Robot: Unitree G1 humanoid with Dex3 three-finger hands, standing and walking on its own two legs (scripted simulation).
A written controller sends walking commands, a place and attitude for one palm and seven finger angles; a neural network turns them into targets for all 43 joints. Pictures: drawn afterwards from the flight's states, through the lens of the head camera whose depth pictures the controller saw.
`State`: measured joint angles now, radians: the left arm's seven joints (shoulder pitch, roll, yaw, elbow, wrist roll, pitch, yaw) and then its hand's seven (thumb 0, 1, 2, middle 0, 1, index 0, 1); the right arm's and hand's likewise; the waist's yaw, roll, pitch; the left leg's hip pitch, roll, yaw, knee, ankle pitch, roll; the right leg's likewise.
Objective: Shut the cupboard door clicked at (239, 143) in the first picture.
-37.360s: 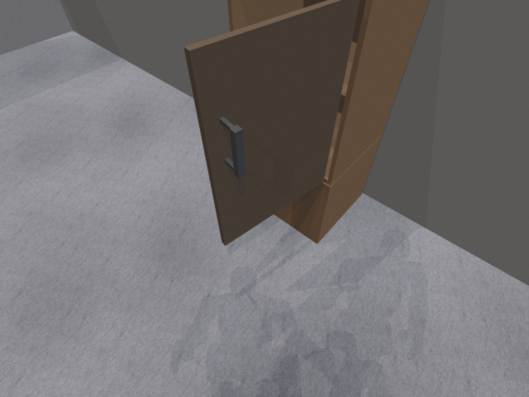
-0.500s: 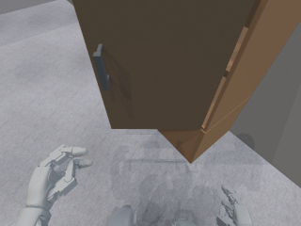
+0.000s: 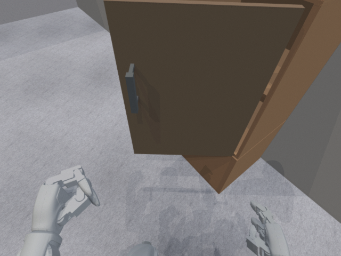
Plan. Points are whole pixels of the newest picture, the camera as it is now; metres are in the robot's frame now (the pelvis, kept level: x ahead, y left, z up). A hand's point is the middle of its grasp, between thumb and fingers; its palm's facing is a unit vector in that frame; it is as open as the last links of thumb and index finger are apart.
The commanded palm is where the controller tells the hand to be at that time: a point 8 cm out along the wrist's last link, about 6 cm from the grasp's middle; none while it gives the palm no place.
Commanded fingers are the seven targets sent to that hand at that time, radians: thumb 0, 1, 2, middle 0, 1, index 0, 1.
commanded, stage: raise the hand and make a fist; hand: left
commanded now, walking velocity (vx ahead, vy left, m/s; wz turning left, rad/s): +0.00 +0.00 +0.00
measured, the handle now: (133, 89) +0.52 +0.15 +0.10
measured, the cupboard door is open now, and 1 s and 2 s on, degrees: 51 51 51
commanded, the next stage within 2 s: bring the fist close to the handle in 0.70 s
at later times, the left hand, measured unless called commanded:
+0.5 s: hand (89, 186) +0.23 +0.18 +0.10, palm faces +0.07 -1.00 -0.03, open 3.1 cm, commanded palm +0.20 +0.23 +0.10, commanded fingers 0.00 0.90 0.90 -1.30 -1.50 -1.30 -1.50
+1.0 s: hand (107, 174) +0.26 +0.15 +0.10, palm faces +0.05 -1.00 -0.03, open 3.1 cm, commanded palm +0.24 +0.21 +0.10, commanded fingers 0.00 0.90 0.90 -1.30 -1.50 -1.30 -1.50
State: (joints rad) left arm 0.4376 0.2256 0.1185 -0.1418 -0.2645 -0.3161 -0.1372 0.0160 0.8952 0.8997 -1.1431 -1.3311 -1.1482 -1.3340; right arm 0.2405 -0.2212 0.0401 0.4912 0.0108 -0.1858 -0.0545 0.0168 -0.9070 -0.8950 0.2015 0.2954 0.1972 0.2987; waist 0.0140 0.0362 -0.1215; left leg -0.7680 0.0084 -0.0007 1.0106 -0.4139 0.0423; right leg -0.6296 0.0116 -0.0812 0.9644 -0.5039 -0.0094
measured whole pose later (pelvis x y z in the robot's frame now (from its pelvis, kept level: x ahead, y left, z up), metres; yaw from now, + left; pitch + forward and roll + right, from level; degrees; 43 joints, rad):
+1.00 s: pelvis +0.00 -0.03 +0.01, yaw +0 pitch +7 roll -1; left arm 0.21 0.22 0.13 0.03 -0.27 -0.26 -0.17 0.02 0.89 0.90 -1.30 -1.50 -1.31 -1.50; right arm 0.25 -0.25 0.04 0.57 0.03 -0.20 -0.06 0.02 -0.91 -0.90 0.20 0.30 0.20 0.30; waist 0.02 0.05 -0.09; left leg -0.66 0.01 -0.01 0.91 -0.37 0.01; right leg -0.54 0.02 -0.08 0.90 -0.48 -0.04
